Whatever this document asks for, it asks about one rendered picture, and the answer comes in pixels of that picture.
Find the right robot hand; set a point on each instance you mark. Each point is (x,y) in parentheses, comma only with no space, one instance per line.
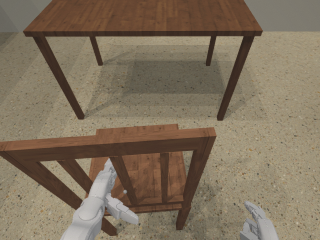
(263,229)

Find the table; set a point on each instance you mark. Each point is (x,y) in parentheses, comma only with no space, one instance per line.
(144,18)

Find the chair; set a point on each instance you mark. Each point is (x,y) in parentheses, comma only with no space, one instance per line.
(148,161)

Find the robot left forearm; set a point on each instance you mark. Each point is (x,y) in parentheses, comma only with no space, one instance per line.
(87,220)

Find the left robot hand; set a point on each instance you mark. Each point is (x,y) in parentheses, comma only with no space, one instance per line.
(102,185)

